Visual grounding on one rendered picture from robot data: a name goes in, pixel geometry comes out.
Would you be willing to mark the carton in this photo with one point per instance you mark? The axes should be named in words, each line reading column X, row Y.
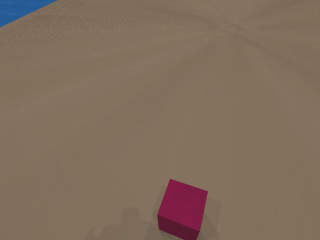
column 181, row 210

